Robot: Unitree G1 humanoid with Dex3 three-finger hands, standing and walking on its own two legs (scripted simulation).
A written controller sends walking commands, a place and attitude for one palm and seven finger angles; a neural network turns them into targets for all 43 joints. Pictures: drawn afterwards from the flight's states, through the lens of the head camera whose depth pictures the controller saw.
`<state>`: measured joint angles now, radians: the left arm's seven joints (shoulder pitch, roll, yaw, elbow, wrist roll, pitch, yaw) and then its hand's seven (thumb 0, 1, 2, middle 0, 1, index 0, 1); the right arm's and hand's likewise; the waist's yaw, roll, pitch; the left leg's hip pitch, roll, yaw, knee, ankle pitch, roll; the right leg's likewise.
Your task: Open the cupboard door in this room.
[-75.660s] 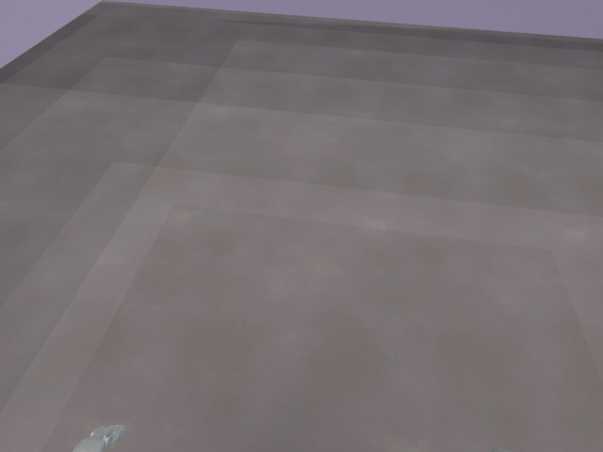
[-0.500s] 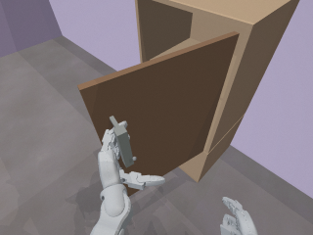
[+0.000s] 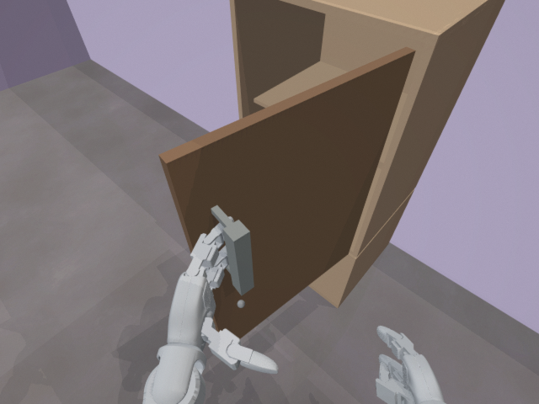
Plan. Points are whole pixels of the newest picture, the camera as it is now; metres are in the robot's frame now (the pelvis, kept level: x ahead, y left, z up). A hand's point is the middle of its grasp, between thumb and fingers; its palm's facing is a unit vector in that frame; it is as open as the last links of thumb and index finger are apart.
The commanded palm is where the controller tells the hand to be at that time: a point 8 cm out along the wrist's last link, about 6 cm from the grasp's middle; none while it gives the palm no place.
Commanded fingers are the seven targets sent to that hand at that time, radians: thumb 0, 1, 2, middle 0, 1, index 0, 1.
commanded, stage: slide the hand sideways off the handle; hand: left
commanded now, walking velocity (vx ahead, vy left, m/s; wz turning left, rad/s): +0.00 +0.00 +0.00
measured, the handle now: (231, 251) +0.31 +0.08 +0.08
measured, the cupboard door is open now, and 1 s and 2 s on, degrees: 81 80 80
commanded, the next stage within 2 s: draw the hand back to the body in 0.68 s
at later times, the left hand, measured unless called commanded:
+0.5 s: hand (192, 334) +0.19 +0.11 +0.09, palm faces +0.04 -1.00 -0.02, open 16.3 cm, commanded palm +0.16 +0.16 +0.09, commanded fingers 0.00 -0.50 0.30 -0.15 -0.30 -0.15 -0.30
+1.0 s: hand (150, 339) +0.18 +0.15 +0.10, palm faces +0.04 -1.00 -0.06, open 16.3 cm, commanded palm +0.15 +0.20 +0.11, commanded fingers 0.00 -0.50 0.30 -0.15 -0.30 -0.15 -0.30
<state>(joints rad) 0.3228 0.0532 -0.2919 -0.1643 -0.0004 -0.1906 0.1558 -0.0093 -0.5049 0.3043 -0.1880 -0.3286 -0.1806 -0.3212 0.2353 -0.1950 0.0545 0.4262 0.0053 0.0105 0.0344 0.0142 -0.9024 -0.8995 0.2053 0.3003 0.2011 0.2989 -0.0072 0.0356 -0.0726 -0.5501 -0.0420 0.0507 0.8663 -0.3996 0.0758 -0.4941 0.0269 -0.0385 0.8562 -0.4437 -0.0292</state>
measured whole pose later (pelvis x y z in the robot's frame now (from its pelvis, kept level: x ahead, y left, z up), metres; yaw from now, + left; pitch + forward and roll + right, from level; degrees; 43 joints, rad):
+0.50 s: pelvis +0.01 -0.02 -0.01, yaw +1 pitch +7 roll -1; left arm 0.62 0.16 -0.08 -0.37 -0.15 -0.25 -0.03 -0.01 -0.50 0.30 -0.17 -0.30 -0.16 -0.31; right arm 0.27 -0.23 0.03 0.40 0.02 -0.03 -0.01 0.01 -0.90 -0.90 0.21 0.30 0.20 0.30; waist 0.01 0.05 -0.11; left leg -0.61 -0.02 0.02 0.93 -0.44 0.05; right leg -0.54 0.05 -0.07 0.90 -0.48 -0.06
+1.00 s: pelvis +0.01 -0.02 -0.01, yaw +1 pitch +7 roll -2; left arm 0.64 0.23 0.09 -0.39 -0.28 -0.25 -0.16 -0.01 -0.50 0.30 -0.16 -0.30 -0.15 -0.30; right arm 0.27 -0.23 0.02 0.43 0.05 -0.07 -0.05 0.02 -0.90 -0.90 0.21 0.30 0.20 0.30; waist 0.02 0.06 -0.13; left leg -0.62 -0.02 0.00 0.95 -0.44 0.04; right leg -0.54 0.06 -0.09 0.89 -0.48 -0.06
